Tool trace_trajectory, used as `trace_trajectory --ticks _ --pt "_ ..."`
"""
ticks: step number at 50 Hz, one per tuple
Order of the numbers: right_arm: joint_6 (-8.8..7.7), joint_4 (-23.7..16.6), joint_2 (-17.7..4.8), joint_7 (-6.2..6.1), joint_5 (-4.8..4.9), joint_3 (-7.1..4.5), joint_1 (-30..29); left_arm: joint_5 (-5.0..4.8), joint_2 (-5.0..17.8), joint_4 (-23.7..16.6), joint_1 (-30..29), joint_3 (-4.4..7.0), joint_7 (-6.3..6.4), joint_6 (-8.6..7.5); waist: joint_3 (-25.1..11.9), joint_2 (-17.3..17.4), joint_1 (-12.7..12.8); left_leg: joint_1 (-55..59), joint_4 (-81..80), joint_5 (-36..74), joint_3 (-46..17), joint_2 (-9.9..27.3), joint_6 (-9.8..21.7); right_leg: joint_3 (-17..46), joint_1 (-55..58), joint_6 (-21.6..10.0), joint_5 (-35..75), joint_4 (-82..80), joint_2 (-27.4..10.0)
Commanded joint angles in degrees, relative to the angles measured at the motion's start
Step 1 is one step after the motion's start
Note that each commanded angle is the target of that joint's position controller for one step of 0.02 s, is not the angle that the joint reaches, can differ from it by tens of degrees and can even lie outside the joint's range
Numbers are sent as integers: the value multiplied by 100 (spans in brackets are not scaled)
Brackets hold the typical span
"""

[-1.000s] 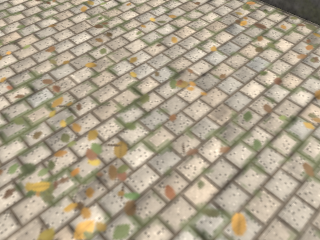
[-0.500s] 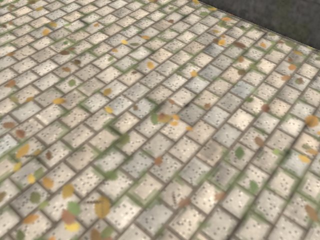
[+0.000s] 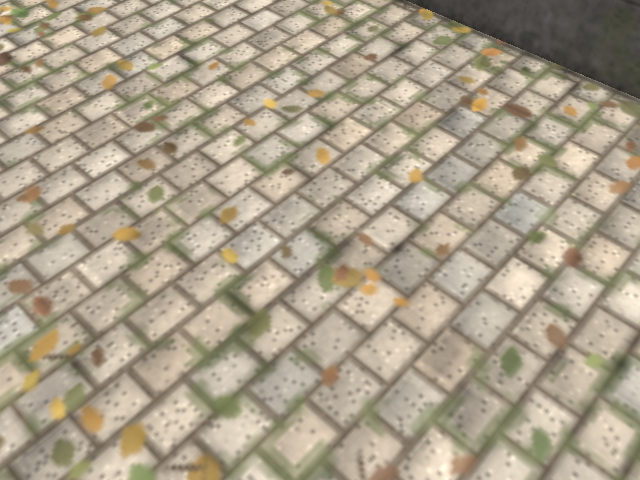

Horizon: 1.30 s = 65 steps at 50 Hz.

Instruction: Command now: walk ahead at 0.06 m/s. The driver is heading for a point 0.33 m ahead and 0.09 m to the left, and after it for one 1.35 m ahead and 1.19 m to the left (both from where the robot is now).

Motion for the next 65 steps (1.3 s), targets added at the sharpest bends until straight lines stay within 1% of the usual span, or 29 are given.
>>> trace_trajectory --ticks 1,2,3,5,10,23,24,26,28,30,35,37,38,39,40,42,45,48,50,53,55,57,58,59,60,61,62,63,65 --pt "41 57 -402 16 -130 -78 763 -74 633 -237 -261 87 62 7 -220 -613 -317 1224 -930 474 65 21 246 1119 -633 -130 -2871 -1294 -1026" --pt "22 16 -608 0 -110 -93 724 -57 656 -215 -157 102 62 20 17 -298 -168 891 -1271 70 -172 271 378 951 -510 47 -2662 -999 -808" --pt "-12 111 -845 7 -32 -161 572 -83 608 -205 45 125 97 46 212 470 92 0 -1484 -1086 -236 200 467 498 50 166 -2057 -754 -439" --pt "-150 108 -479 23 -47 -83 314 -35 627 -142 58 131 141 60 212 664 147 -584 -1904 -1336 -268 174 278 407 902 157 -1198 -289 -424" --pt "-296 214 -425 29 27 -76 489 -34 552 54 134 124 120 73 44 118 43 80 -1522 -106 -79 26 147 424 819 24 -663 -211 -486" --pt "-211 363 -324 32 41 -24 689 -98 609 359 202 125 135 144 -183 -138 -21 591 -1199 1141 116 -96 164 400 1105 36 618 126 -517" --pt "-196 439 -279 31 50 -21 819 -104 565 437 304 117 138 157 -292 -126 -32 653 -1238 576 176 -148 190 322 1144 26 21 141 -446" --pt "-167 431 -399 17 116 -74 808 -179 671 479 340 172 148 180 45 -19 -3 337 -1236 -1237 137 -196 414 226 786 -68 -2151 256 -295" --pt "-246 336 -379 4 169 -76 804 -218 690 422 280 186 145 88 587 -50 -22 7 -1326 -2207 -114 -52 630 452 242 -191 -3194 180 -400" --pt "-408 319 -374 28 211 -81 933 -251 612 390 292 180 101 -97 793 23 -38 -13 -1302 -2205 -392 124 794 598 6 -277 -3075 319 -493" --pt "-646 342 -624 157 282 -157 1321 -242 432 230 246 169 -100 -517 537 778 26 1013 -1446 -516 -1848 961 1313 163 -609 -221 -1467 1367 -220" --pt "-685 49 -540 204 261 -138 739 -250 625 472 1012 256 -159 -626 221 254 470 231 -509 997 -1293 469 1041 393 796 -311 -244 1035 -333" --pt "-748 -235 -365 236 224 -97 136 -253 1031 790 2081 417 -167 -635 -162 -618 969 -1121 1179 2036 -266 -319 583 1383 2575 -582 262 388 -850" --pt "-822 -354 -88 253 201 -44 104 -162 1394 1035 3029 493 -139 -565 -605 -1935 1155 -2623 3245 -581 32 -825 217 3349 3941 -1138 1121 -491 -2176" --pt "-833 -390 -331 257 323 -121 -63 -82 918 982 2768 309 -110 -562 -332 -1264 911 -3212 4100 -1477 -750 -667 373 3729 3724 -1232 1283 -584 -2635" --pt "-728 -450 -196 284 438 -109 -162 -85 600 727 1957 153 -86 -539 275 -440 480 -3606 4329 -683 -841 -196 628 2512 3115 -939 1094 -750 -2464" --pt "-531 -424 -89 317 339 -171 44 -15 355 581 1413 26 -49 -453 507 -560 128 -2757 3284 309 -474 103 591 976 2056 -393 786 -1302 -1800" --pt "-449 -810 91 376 240 -90 -572 36 701 489 1246 76 96 -425 726 -457 116 -2298 1962 1063 -2 105 354 155 1393 -363 885 -1727 -1565" --pt "-453 -1063 175 440 212 -16 -1048 -14 958 467 1375 144 170 -420 689 -482 237 -1845 1077 1470 345 61 361 -205 1298 -344 889 -1869 -1562" --pt "-410 -1336 -25 555 207 -39 -1388 -133 1081 497 1588 219 177 -388 658 -519 220 -1629 427 1413 552 -23 568 -505 1910 -297 1662 -1643 -1799" --pt "-391 -1436 -238 613 197 -134 -1276 -159 1184 434 1529 272 177 -341 394 -680 -2 -1147 276 1115 812 -314 799 -724 2321 -195 3572 -975 -1910" --pt "-350 -1262 -656 649 223 -356 -237 -144 1337 295 1332 328 192 -246 -250 -875 -635 243 132 869 1009 -745 1075 -876 2298 -64 4975 604 -1867" --pt "-303 -1032 -1022 588 233 -562 624 -135 1328 196 1278 316 183 -236 -702 -728 -1061 1661 -122 918 819 -890 1266 -899 1602 96 4482 1912 -1648" --pt "-247 -884 -1503 448 249 -692 1231 34 916 7 1359 204 137 -285 -1118 491 -1030 3127 -328 498 -1089 241 1629 -895 -46 321 757 4082 -1141" --pt "-333 -1103 -1768 469 161 -639 981 -92 315 -326 1716 24 39 -526 -2024 1298 -411 4180 -1791 -979 -4816 1583 2737 280 -1737 457 -2736 5825 20" --pt "-416 -1056 -1312 493 115 -513 1037 -317 900 -531 863 172 -29 -748 -1683 597 -737 3909 -2362 -1180 -4736 1470 2380 1094 -2356 280 -2422 6106 -246" --pt "-498 -1057 -1067 484 108 -443 749 -418 992 -697 574 199 -40 -821 -955 470 -568 3197 -2338 -821 -3826 1299 2104 983 -2629 121 -1884 5806 -502" --pt "-566 -1191 -890 509 126 -374 237 -320 1001 -633 573 220 20 -823 -547 -220 -248 2197 -2344 -73 -3058 1023 1905 982 -2259 98 -1430 5316 -793" --pt "-605 -1382 -690 501 45 -291 -331 -182 1086 -579 864 333 79 -630 -384 -188 201 969 -2452 587 -2171 583 1669 1047 -1407 142 -1077 4581 -1116"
